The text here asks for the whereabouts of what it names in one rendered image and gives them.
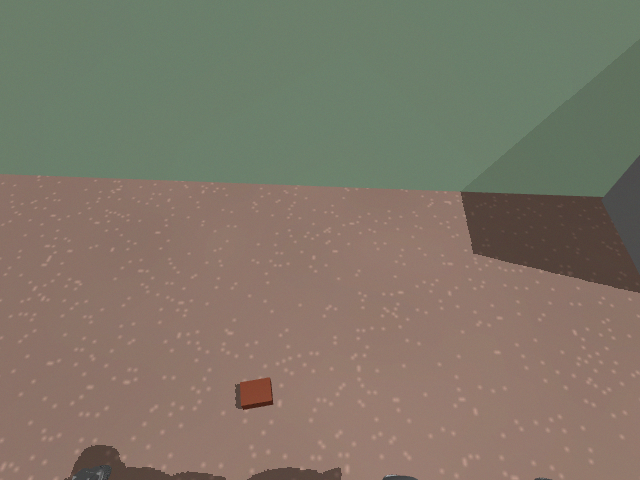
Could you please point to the small box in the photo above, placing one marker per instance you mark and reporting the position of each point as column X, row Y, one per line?
column 256, row 393

